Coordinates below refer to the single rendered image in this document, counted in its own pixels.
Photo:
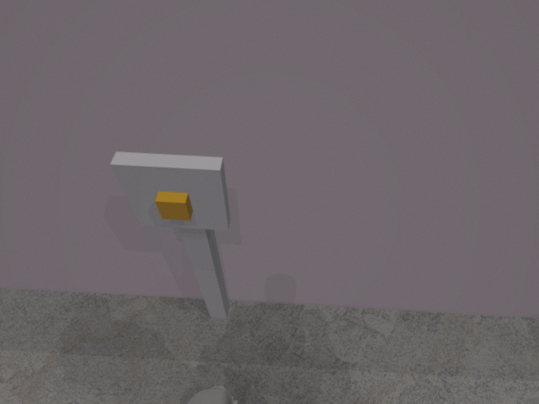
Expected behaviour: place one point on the button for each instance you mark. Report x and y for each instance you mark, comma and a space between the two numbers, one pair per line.
174, 206

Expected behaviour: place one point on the panel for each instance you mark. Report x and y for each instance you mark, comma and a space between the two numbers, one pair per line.
142, 175

